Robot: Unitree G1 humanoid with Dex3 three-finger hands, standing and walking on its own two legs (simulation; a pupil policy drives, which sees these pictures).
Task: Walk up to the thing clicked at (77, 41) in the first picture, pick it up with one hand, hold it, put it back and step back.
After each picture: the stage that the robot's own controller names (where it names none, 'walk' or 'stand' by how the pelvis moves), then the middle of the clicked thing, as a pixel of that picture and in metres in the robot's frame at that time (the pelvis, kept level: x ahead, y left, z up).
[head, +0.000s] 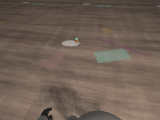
stand; (76, 40) +1.86 +0.38 -0.72
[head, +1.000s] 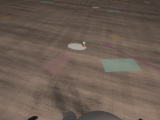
walk; (83, 44) +1.74 +0.13 -0.70
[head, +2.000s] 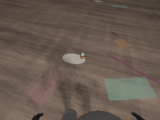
walk; (82, 56) +1.15 +0.11 -0.71
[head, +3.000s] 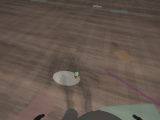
walk; (76, 75) +0.74 +0.17 -0.71
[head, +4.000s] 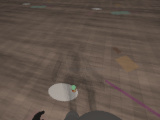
walk; (73, 88) +0.53 +0.21 -0.70
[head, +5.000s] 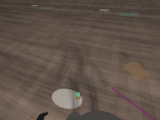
stand; (78, 95) +0.43 +0.16 -0.71
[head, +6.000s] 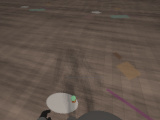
stand; (73, 99) +0.40 +0.19 -0.72
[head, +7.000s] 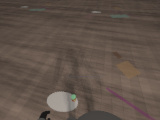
stand; (73, 98) +0.41 +0.19 -0.73
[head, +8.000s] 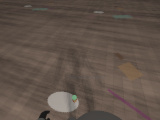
stand; (74, 98) +0.40 +0.18 -0.73
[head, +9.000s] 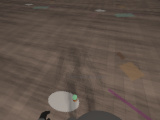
stand; (74, 98) +0.39 +0.18 -0.73
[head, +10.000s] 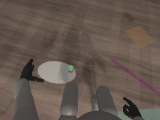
go down; (70, 69) +0.46 +0.18 -0.48
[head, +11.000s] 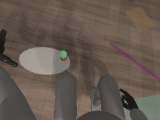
go down; (63, 56) +0.49 +0.22 -0.31
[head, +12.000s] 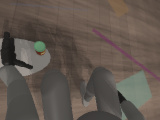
close in; (40, 48) +0.47 +0.26 -0.24
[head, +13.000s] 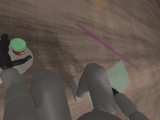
close; (18, 47) +0.46 +0.29 -0.22
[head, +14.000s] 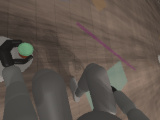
lift; (25, 51) +0.43 +0.26 -0.23
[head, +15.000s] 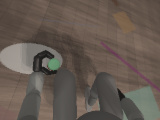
lift; (53, 65) +0.34 +0.25 -0.12
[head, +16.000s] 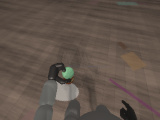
lift; (68, 76) +0.32 +0.15 +0.03
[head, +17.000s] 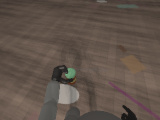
hold; (71, 76) +0.32 +0.14 +0.00
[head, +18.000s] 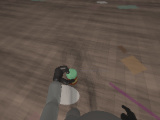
hold; (72, 77) +0.32 +0.14 +0.00
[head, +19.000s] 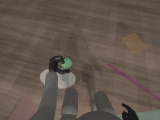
crouch; (67, 66) +0.39 +0.16 -0.06
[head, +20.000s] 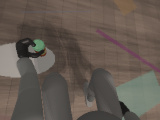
lower; (40, 48) +0.47 +0.26 -0.16
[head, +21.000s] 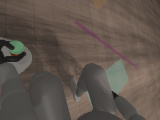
lower; (17, 50) +0.44 +0.29 -0.23
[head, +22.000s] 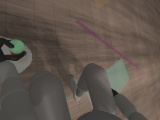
lower; (17, 49) +0.44 +0.29 -0.23
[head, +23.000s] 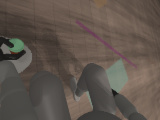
lower; (16, 48) +0.45 +0.29 -0.23
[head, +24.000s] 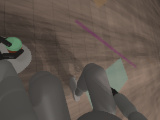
lower; (14, 47) +0.45 +0.30 -0.23
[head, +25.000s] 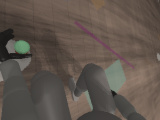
open; (22, 49) +0.45 +0.27 -0.24
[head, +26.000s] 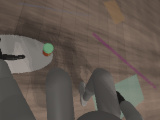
stand; (47, 50) +0.46 +0.24 -0.26
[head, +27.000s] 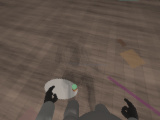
stand; (74, 87) +0.42 +0.14 -0.61
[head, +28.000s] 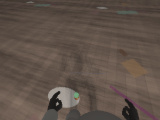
stand; (76, 96) +0.41 +0.15 -0.66
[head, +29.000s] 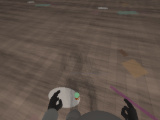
stand; (76, 96) +0.41 +0.14 -0.67
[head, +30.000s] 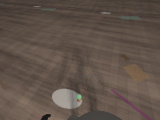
stand; (79, 98) +0.42 +0.13 -0.72
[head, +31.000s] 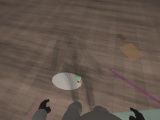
walk; (79, 79) +0.51 +0.12 -0.70
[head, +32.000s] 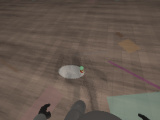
walk; (81, 69) +0.77 +0.19 -0.70
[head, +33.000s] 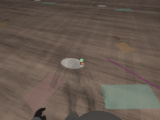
stand; (81, 61) +1.07 +0.16 -0.70
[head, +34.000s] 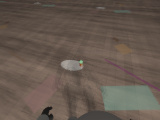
stand; (81, 63) +1.06 +0.18 -0.72
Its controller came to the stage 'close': yes
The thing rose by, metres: 0.71
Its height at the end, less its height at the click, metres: +0.00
